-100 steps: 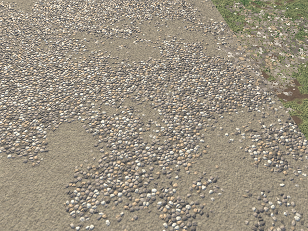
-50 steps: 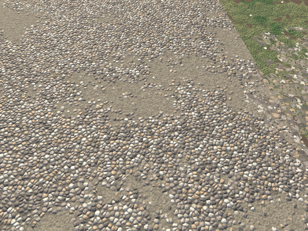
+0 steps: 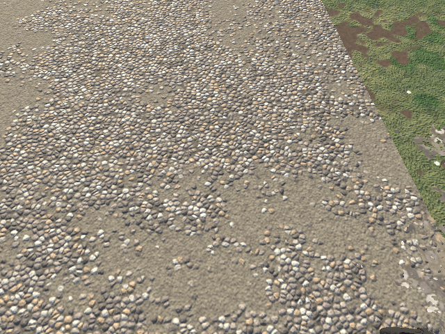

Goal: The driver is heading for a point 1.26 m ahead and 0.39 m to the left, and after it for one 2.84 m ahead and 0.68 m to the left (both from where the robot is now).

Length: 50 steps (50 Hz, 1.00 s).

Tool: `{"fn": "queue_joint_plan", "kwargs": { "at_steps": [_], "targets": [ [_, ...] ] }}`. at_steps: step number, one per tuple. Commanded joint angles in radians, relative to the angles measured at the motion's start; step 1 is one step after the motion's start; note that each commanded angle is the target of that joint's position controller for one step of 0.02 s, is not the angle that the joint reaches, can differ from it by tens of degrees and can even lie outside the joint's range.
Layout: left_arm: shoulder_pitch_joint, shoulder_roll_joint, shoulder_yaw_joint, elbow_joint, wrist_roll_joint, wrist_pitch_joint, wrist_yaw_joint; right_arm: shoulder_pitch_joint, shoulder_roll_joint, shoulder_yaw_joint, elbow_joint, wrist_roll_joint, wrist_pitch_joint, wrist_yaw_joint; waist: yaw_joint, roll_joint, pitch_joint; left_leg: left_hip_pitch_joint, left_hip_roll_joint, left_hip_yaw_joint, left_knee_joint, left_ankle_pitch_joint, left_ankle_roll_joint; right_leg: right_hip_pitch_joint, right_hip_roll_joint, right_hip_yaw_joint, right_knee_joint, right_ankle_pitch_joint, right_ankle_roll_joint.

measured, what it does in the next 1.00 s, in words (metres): walks ahead: right foot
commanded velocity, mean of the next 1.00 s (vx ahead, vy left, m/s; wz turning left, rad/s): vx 0.50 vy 0.00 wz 0.20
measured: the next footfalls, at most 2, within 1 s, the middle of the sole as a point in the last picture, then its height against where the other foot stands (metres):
right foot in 0.54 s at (288, 331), level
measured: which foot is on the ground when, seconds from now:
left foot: down 0.00-0.54, up 0.56-1.00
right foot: down 0.00-0.00, up 0.02-0.52, down 0.54-1.00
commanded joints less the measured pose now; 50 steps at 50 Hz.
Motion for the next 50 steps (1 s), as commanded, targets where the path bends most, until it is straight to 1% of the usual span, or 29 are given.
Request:
{"fn": "queue_joint_plan", "kwargs": {
  "at_steps": [1,2,3,4,5,6,7,9,12,16,21,24,25,26,27,28,29,30,31,32,33,35,37,40,42,44,48,49,50],
  "targets": [
    [0.074,0.006,-0.023,-0.068,0.005,-0.041,-0.009,0.444,-0.27,-0.078,0.071,-0.004,0.004,-0.01,-0.164,0.278,-0.433,0.932,0.387,-0.767,-0.198,-0.18,0.28,-0.657,0.081,0.086,0.789,-0.11,-0.019],
    [-0.01,0.109,0.004,-0.085,-0.022,-0.062,-0.015,0.382,-0.204,-0.054,0.061,0.004,0.002,-0.01,-0.171,0.198,-0.32,0.849,0.35,-0.69,-0.225,-0.27,0.228,-0.767,0.015,0.167,0.883,-0.103,-0.042],
    [-0.094,0.128,0.007,-0.11,-0.037,-0.073,-0.016,0.3,-0.165,-0.043,0.039,0.0,0.001,-0.014,-0.155,0.143,-0.203,0.709,0.315,-0.546,-0.24,-0.238,0.19,-0.796,-0.038,0.138,0.873,-0.022,-0.059],
    [-0.134,0.12,0.01,-0.115,-0.028,-0.072,-0.009,0.229,-0.14,-0.034,0.029,-0.01,-0.002,-0.011,-0.123,0.066,-0.117,0.549,0.277,-0.437,-0.276,-0.159,0.172,-0.761,-0.083,0.115,0.807,0.065,-0.059],
    [-0.134,0.116,0.019,-0.111,-0.015,-0.061,-0.002,0.187,-0.109,-0.025,0.024,-0.02,-0.008,-0.009,-0.087,0.066,-0.078,0.441,0.242,-0.363,-0.306,-0.097,0.154,-0.7,-0.117,0.12,0.738,0.119,-0.06],
    [-0.109,0.095,0.019,-0.104,-0.01,-0.046,-0.001,0.173,-0.097,-0.021,0.027,-0.025,-0.01,-0.006,-0.061,0.081,-0.065,0.374,0.223,-0.323,-0.336,-0.072,0.15,-0.643,-0.131,0.123,0.706,0.149,-0.058],
    [-0.093,0.072,0.017,-0.099,-0.008,-0.034,0.0,0.179,-0.099,-0.021,0.033,-0.022,-0.012,-0.005,-0.048,0.082,-0.058,0.339,0.215,-0.296,-0.361,-0.056,0.156,-0.617,-0.137,0.12,0.674,0.161,-0.053],
    [-0.119,0.06,0.017,-0.11,-0.004,-0.02,0.003,0.207,-0.129,-0.027,0.048,-0.018,-0.017,-0.013,-0.041,0.068,-0.028,0.312,0.211,-0.247,-0.399,-0.008,0.169,-0.648,-0.145,0.111,0.601,0.217,-0.036],
    [-0.223,0.064,0.02,-0.145,0.009,-0.019,0.002,0.257,-0.152,-0.032,0.067,-0.016,-0.012,-0.032,-0.061,0.045,0.003,0.347,0.201,-0.193,-0.421,0.051,0.162,-0.73,-0.144,0.106,0.433,0.379,-0.009],
    [-0.354,0.038,0.008,-0.179,0.004,-0.029,-0.013,0.316,-0.157,-0.03,0.09,-0.005,-0.006,-0.043,-0.101,0.052,0.029,0.365,0.16,-0.105,-0.427,0.065,0.125,-0.687,-0.103,0.063,0.207,0.555,-0.004],
    [-0.483,0.042,-0.004,-0.229,-0.007,-0.038,-0.039,0.402,-0.168,-0.036,0.136,0.003,0.015,-0.046,-0.139,0.052,0.069,0.519,0.215,-0.103,-0.371,0.086,0.121,-0.715,-0.074,0.053,0.076,0.507,-0.024],
    [-0.455,0.077,0.005,-0.239,-0.008,-0.049,-0.052,0.395,-0.184,-0.045,0.143,0.008,0.03,-0.051,-0.099,0.076,0.046,0.583,0.249,-0.122,-0.285,0.244,0.098,-0.629,-0.047,0.045,0.033,0.397,-0.061],
    [-0.385,0.103,0.018,-0.224,-0.006,-0.053,-0.05,0.372,-0.191,-0.047,0.138,0.01,0.034,-0.051,-0.053,0.09,0.004,0.575,0.236,-0.118,-0.206,0.4,0.086,-0.512,-0.015,0.022,0.017,0.372,-0.076],
    [-0.228,0.145,0.042,-0.176,-0.003,-0.055,-0.044,0.351,-0.175,-0.04,0.131,0.011,0.039,-0.05,0.025,0.078,-0.086,0.525,0.185,-0.089,-0.04,0.499,0.062,-0.295,0.009,0.004,0.001,0.393,-0.101],
    [-0.032,0.218,0.065,-0.134,0.014,-0.058,-0.033,0.347,-0.14,-0.023,0.105,-0.001,0.038,-0.05,0.092,0.007,-0.24,0.324,0.121,-0.05,0.245,0.304,0.026,0.036,-0.133,0.151,0.049,0.418,-0.159],
    [0.056,0.297,0.083,-0.108,0.015,-0.05,-0.031,0.477,-0.009,0.014,0.099,-0.004,0.019,-0.042,0.041,-0.245,-0.391,-0.088,-0.059,-0.021,0.626,-0.289,-0.048,0.406,-0.39,0.601,-0.033,0.24,-0.306],
    [0.057,0.201,0.054,-0.114,0.01,-0.048,-0.029,0.43,-0.09,-0.005,0.111,0.016,-0.001,-0.039,0.072,-0.216,-0.414,-0.187,-0.047,-0.176,0.766,-0.519,-0.037,0.384,-0.401,0.736,-0.138,0.13,-0.293],
    [-0.027,0.154,0.039,-0.124,0.007,-0.051,-0.025,0.341,-0.154,-0.026,0.08,0.042,-0.009,-0.038,0.061,-0.176,-0.259,-0.262,0.006,-0.175,0.808,-0.458,-0.022,0.257,-0.372,0.583,-0.159,0.121,-0.241],
    [-0.11,0.122,0.027,-0.141,0.011,-0.054,-0.022,0.288,-0.153,-0.026,0.067,0.044,-0.009,-0.044,0.031,-0.113,-0.169,-0.244,0.062,-0.146,0.778,-0.366,-0.017,0.107,-0.339,0.458,-0.189,0.168,-0.211],
    [-0.17,0.088,0.018,-0.144,0.018,-0.058,-0.025,0.264,-0.143,-0.033,0.065,0.032,-0.001,-0.051,0.002,-0.083,-0.099,-0.203,0.093,-0.141,0.721,-0.3,-0.016,-0.028,-0.305,0.365,-0.234,0.217,-0.193],
    [-0.203,0.064,0.011,-0.143,0.027,-0.064,-0.026,0.291,-0.125,-0.039,0.072,0.028,0.014,-0.053,-0.036,-0.108,-0.072,-0.138,0.12,-0.151,0.683,-0.254,-0.013,-0.114,-0.277,0.284,-0.268,0.256,-0.176],
    [-0.218,0.06,0.013,-0.131,0.029,-0.068,-0.026,0.321,-0.075,-0.037,0.078,0.03,0.043,-0.051,-0.066,-0.107,-0.039,-0.091,0.134,-0.15,0.644,-0.222,-0.015,-0.195,-0.258,0.186,-0.319,0.305,-0.175],
    [-0.206,0.088,0.021,-0.121,0.031,-0.073,-0.016,0.286,-0.069,-0.04,0.056,0.025,0.06,-0.052,-0.074,-0.082,-0.006,-0.14,0.137,-0.154,0.599,-0.153,-0.026,-0.21,-0.258,0.112,-0.347,0.372,-0.181],
    [-0.179,0.108,0.028,-0.11,0.035,-0.069,0.001,0.221,-0.071,-0.044,0.027,0.014,0.061,-0.044,-0.065,-0.061,0.017,-0.208,0.128,-0.16,0.465,-0.002,-0.042,-0.171,-0.247,0.016,-0.359,0.444,-0.174],
    [-0.175,0.117,0.029,-0.112,0.033,-0.064,0.008,0.167,-0.062,-0.039,0.007,0.011,0.055,-0.03,-0.054,-0.056,0.029,-0.191,0.119,-0.121,0.346,0.088,-0.044,-0.161,-0.228,-0.054,-0.363,0.472,-0.157],
    [-0.145,0.131,0.033,-0.108,0.026,-0.058,0.015,0.087,-0.049,-0.029,-0.022,0.008,0.053,-0.017,-0.025,-0.042,0.053,-0.182,0.11,-0.071,0.254,0.13,-0.041,-0.135,-0.232,-0.099,-0.369,0.48,-0.151],
    [-0.072,0.155,0.043,-0.09,0.009,-0.032,0.018,-0.023,-0.044,-0.018,-0.087,0.01,0.055,0.009,0.01,-0.034,0.089,-0.229,0.089,-0.016,0.144,0.062,-0.015,0.022,-0.276,-0.147,-0.308,0.571,-0.143],
    [-0.071,0.163,0.046,-0.09,0.004,-0.024,0.017,-0.03,-0.051,-0.019,-0.101,0.011,0.056,0.016,0.003,-0.043,0.087,-0.218,0.077,0.001,0.13,0.018,-0.002,0.053,-0.286,-0.159,-0.276,0.643,-0.136],
    [-0.084,0.176,0.05,-0.096,-0.001,-0.017,0.019,-0.021,-0.064,-0.025,-0.112,0.012,0.057,0.021,-0.015,-0.057,0.071,-0.176,0.053,0.026,0.12,-0.03,0.014,0.073,-0.291,-0.174,-0.228,0.787,-0.126]
  ]
}}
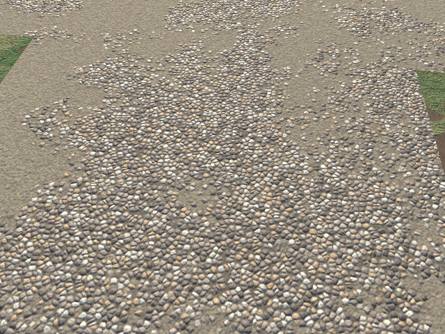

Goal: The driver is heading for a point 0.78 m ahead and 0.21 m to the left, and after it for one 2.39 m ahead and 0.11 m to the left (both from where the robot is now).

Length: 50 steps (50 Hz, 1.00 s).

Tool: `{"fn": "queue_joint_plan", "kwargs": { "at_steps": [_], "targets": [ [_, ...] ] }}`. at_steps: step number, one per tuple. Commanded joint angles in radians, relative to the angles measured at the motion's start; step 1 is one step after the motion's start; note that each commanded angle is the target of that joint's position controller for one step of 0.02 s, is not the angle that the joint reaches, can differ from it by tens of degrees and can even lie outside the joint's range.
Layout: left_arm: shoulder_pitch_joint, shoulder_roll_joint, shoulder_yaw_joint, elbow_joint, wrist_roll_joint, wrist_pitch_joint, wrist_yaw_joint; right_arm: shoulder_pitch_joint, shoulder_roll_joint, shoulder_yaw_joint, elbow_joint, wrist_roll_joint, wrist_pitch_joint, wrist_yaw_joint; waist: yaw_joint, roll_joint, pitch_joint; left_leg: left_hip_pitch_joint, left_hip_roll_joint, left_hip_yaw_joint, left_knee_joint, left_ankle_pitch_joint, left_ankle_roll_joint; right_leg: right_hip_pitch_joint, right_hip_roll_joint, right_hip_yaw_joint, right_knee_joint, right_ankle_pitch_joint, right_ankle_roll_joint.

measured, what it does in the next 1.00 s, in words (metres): walks ahead, turning left: left foot, then right foot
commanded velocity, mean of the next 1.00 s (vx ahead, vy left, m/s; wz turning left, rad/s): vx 0.50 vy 0.00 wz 0.47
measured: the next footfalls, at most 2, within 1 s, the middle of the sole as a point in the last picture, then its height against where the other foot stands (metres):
left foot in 0.08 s outside the picture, level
right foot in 0.56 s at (248, 312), level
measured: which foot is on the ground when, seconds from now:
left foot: up 0.00-0.06, down 0.08-0.58, up 0.60-1.00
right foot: down 0.00-0.10, up 0.12-0.54, down 0.56-1.00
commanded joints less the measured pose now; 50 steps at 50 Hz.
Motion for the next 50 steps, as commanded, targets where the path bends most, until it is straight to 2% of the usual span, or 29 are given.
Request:
{"fn": "queue_joint_plan", "kwargs": {
  "at_steps": [1,2,3,4,5,6,7,8,9,10,13,16,20,23,26,27,28,29,30,31,32,33,34,35,37,40,43,47,50],
  "targets": [
    [-0.014,0.206,0.046,-0.051,-0.017,0.014,0.009,-0.071,-0.08,-0.018,-0.106,0.003,-0.01,0.018,-0.041,-0.101,0.039,0.033,-0.06,0.076,-0.025,-0.126,0.044,0.022,-0.309,0.048,0.076,0.859,-0.132],
    [-0.029,0.221,0.05,-0.058,-0.021,0.022,0.011,-0.004,-0.108,-0.032,-0.1,0.005,-0.008,0.019,-0.085,-0.121,-0.007,0.13,-0.1,0.103,-0.02,-0.177,0.066,0.024,-0.305,0.038,0.187,1.016,-0.12],
    [-0.052,0.228,0.05,-0.065,-0.024,0.03,0.012,0.129,-0.151,-0.057,-0.072,0.01,-0.009,0.016,-0.164,-0.116,-0.076,0.308,-0.146,0.119,-0.07,-0.156,0.097,-0.016,-0.28,0.02,0.368,1.073,-0.097],
    [-0.052,0.219,0.044,-0.076,-0.018,0.028,0.013,0.293,-0.225,-0.095,-0.029,0.011,-0.005,-0.002,-0.24,-0.065,-0.163,0.595,-0.147,0.043,-0.127,-0.111,0.14,-0.188,-0.24,0.013,0.629,0.898,-0.052],
    [0.019,0.075,0.004,-0.122,0.027,0.008,0.003,0.328,-0.341,-0.118,-0.014,0.014,-0.001,-0.02,-0.151,0.203,-0.229,0.923,0.105,-0.426,-0.16,-0.141,0.278,-0.612,-0.085,0.044,0.995,0.047,0.01],
    [-0.015,0.074,-0.01,-0.161,-0.005,-0.041,-0.012,0.34,-0.326,-0.101,-0.05,0.002,-0.017,-0.013,-0.146,0.188,-0.39,1.074,0.245,-0.883,-0.361,-0.312,0.408,-0.821,0.049,0.296,1.191,-0.275,0.02],
    [-0.143,0.139,0.006,-0.189,-0.049,-0.073,-0.024,0.33,-0.246,-0.078,-0.048,-0.01,-0.03,-0.009,-0.188,0.084,-0.293,1.035,0.221,-0.772,-0.404,-0.259,0.339,-0.931,-0.009,0.368,1.201,-0.196,-0.012],
    [-0.171,0.134,0.003,-0.195,-0.051,-0.088,-0.025,0.281,-0.206,-0.067,-0.052,-0.007,-0.041,-0.011,-0.161,0.043,-0.196,0.909,0.181,-0.626,-0.39,-0.185,0.298,-0.936,-0.056,0.364,1.13,-0.109,-0.037],
    [-0.165,0.135,0.008,-0.177,-0.025,-0.089,-0.017,0.198,-0.167,-0.056,-0.071,-0.004,-0.046,-0.012,-0.111,-0.022,-0.13,0.749,0.137,-0.511,-0.39,-0.087,0.265,-0.865,-0.096,0.365,1.039,-0.048,-0.036],
    [-0.149,0.154,0.02,-0.169,-0.007,-0.078,-0.014,0.142,-0.135,-0.044,-0.09,-0.01,-0.048,-0.016,-0.072,-0.016,-0.105,0.63,0.106,-0.435,-0.405,-0.002,0.249,-0.781,-0.122,0.37,0.968,-0.011,-0.03],
    [-0.143,0.13,0.022,-0.18,0.008,-0.038,-0.013,0.14,-0.157,-0.044,-0.104,-0.009,-0.051,-0.033,-0.036,-0.011,-0.071,0.482,0.072,-0.361,-0.452,0.098,0.247,-0.7,-0.127,0.351,0.829,0.041,0.009],
    [-0.253,0.101,0.011,-0.22,0.016,-0.028,-0.01,0.187,-0.193,-0.054,-0.1,-0.005,-0.049,-0.053,-0.067,0.005,-0.031,0.427,0.029,-0.295,-0.465,0.103,0.221,-0.714,-0.095,0.332,0.615,0.217,0.044],
    [-0.382,0.081,-0.003,-0.262,0.002,-0.037,-0.027,0.239,-0.191,-0.053,-0.09,-0.001,-0.038,-0.059,-0.123,0.054,-0.008,0.387,-0.013,-0.272,-0.447,-0.024,0.163,-0.624,-0.028,0.317,0.351,0.436,0.04],
    [-0.419,0.111,0.001,-0.289,-0.007,-0.047,-0.039,0.279,-0.182,-0.051,-0.076,0.005,-0.032,-0.059,-0.136,0.067,-0.009,0.46,0.018,-0.342,-0.381,-0.068,0.15,-0.61,-0.013,0.344,0.275,0.421,0.024],
    [-0.376,0.147,0.013,-0.289,-0.01,-0.065,-0.049,0.278,-0.183,-0.052,-0.082,0.001,-0.02,-0.068,-0.104,0.102,-0.022,0.534,0.047,-0.424,-0.284,-0.036,0.134,-0.554,-0.003,0.35,0.235,0.298,-0.008],
    [-0.306,0.159,0.021,-0.271,-0.008,-0.071,-0.047,0.262,-0.175,-0.049,-0.091,0.0,-0.017,-0.069,-0.064,0.114,-0.044,0.531,0.028,-0.427,-0.231,0.012,0.119,-0.463,0.006,0.332,0.201,0.291,-0.029],
    [-0.192,0.193,0.036,-0.246,0.006,-0.077,-0.043,0.247,-0.141,-0.036,-0.106,-0.004,-0.019,-0.066,-0.009,0.101,-0.124,0.486,-0.026,-0.391,-0.096,0.064,0.087,-0.277,-0.032,0.353,0.206,0.298,-0.066],
    [-0.023,0.252,0.051,-0.23,0.019,-0.077,-0.035,0.249,-0.092,-0.015,-0.132,-0.021,-0.021,-0.063,0.056,-0.01,-0.273,0.344,-0.096,-0.299,0.19,-0.093,0.045,-0.003,-0.207,0.524,0.233,0.249,-0.127],
    [0.052,0.315,0.065,-0.195,0.027,-0.061,-0.04,0.399,-0.043,-0.002,-0.161,0.014,-0.033,-0.062,-0.022,-0.377,-0.372,-0.022,-0.217,-0.194,0.502,-0.585,-0.018,0.281,-0.422,1.02,0.118,0.026,-0.289],
    [0.024,0.217,0.044,-0.214,-0.001,-0.056,-0.043,0.396,-0.153,-0.017,-0.132,0.026,-0.033,-0.064,-0.001,-0.275,-0.307,-0.14,-0.127,-0.226,0.634,-0.562,-0.029,0.249,-0.427,1.082,0.08,-0.184,-0.274],
    [-0.018,0.15,0.026,-0.225,-0.005,-0.048,-0.039,0.289,-0.198,-0.028,-0.142,0.017,-0.029,-0.062,0.027,-0.171,-0.18,-0.165,-0.096,-0.207,0.653,-0.463,-0.033,0.123,-0.374,0.91,0.064,-0.173,-0.23],
    [-0.062,0.138,0.017,-0.225,0.008,-0.041,-0.04,0.231,-0.185,-0.027,-0.151,0.005,-0.027,-0.063,0.012,-0.094,-0.105,-0.124,-0.064,-0.176,0.63,-0.391,-0.034,-0.015,-0.327,0.78,0.047,-0.052,-0.206],
    [-0.089,0.125,0.012,-0.217,0.016,-0.036,-0.042,0.195,-0.167,-0.028,-0.164,-0.006,-0.029,-0.062,-0.007,-0.086,-0.052,-0.098,-0.042,-0.176,0.578,-0.346,-0.031,-0.118,-0.293,0.702,0.026,0.053,-0.206],
    [-0.1,0.108,0.005,-0.211,0.023,-0.038,-0.042,0.199,-0.147,-0.027,-0.166,-0.002,-0.028,-0.056,-0.032,-0.102,-0.036,-0.048,-0.021,-0.176,0.539,-0.324,-0.025,-0.183,-0.26,0.629,0.002,0.127,-0.201],
    [-0.092,0.107,0.005,-0.193,0.012,-0.046,-0.045,0.213,-0.108,-0.019,-0.168,0.006,-0.022,-0.051,-0.052,-0.126,-0.035,-0.015,-0.009,-0.154,0.458,-0.32,-0.026,-0.223,-0.242,0.551,-0.036,0.203,-0.219],
    [-0.073,0.158,0.018,-0.171,-0.001,-0.05,-0.041,0.141,-0.085,-0.004,-0.199,-0.011,-0.024,-0.047,-0.049,-0.1,-0.022,-0.045,0.011,-0.122,0.295,-0.231,-0.044,-0.219,-0.254,0.479,-0.081,0.312,-0.247],
    [-0.055,0.183,0.022,-0.159,-0.01,-0.037,-0.036,0.052,-0.068,0.012,-0.217,-0.01,-0.036,-0.032,-0.023,-0.095,-0.01,0.005,0.009,-0.073,0.1,-0.069,-0.051,-0.228,-0.218,0.377,-0.095,0.362,-0.222],
    [0.026,0.208,0.024,-0.126,-0.024,-0.019,-0.036,-0.065,-0.076,0.017,-0.248,0.0,-0.043,-0.017,0.021,-0.104,0.013,0.067,-0.028,-0.027,-0.059,-0.003,-0.048,-0.185,-0.226,0.338,-0.073,0.362,-0.199],
    [0.047,0.227,0.027,-0.105,-0.032,-0.001,-0.034,-0.087,-0.104,0.01,-0.266,0.002,-0.047,-0.007,0.001,-0.126,0.021,0.105,-0.05,-0.016,-0.13,-0.077,-0.013,-0.113,-0.269,0.345,-0.02,0.429,-0.178]
  ]
}}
